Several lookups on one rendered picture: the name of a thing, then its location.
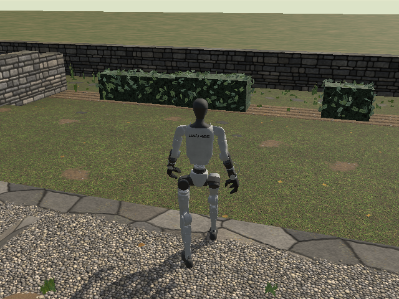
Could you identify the right robot upper arm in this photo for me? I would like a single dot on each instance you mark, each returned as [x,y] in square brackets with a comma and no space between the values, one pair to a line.
[222,142]

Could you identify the robot right forearm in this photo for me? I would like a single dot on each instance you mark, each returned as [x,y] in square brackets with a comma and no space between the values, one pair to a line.
[230,168]

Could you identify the robot left forearm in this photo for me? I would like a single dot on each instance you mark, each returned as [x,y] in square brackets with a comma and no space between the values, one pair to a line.
[171,162]

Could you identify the left robot upper arm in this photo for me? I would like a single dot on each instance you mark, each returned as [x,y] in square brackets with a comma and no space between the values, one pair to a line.
[180,131]

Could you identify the robot left hand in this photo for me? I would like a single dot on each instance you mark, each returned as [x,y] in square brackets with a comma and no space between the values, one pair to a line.
[175,169]

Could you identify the left robot thigh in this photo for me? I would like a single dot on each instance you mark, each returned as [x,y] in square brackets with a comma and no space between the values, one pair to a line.
[183,197]

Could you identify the left robot shin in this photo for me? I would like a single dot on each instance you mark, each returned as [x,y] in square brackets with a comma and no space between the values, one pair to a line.
[186,236]

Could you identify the robot right hand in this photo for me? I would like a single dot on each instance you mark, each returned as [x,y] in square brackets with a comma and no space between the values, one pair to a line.
[235,184]

